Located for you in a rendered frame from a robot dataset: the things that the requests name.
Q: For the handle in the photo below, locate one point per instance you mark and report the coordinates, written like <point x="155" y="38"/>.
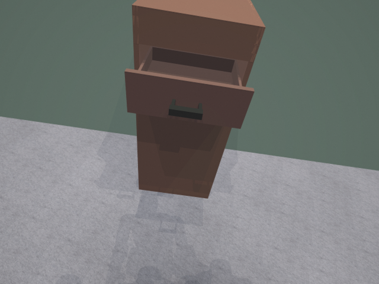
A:
<point x="186" y="112"/>

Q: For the drawer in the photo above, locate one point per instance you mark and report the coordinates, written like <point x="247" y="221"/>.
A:
<point x="190" y="78"/>

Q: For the cabinet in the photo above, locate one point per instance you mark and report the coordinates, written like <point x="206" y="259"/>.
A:
<point x="176" y="156"/>

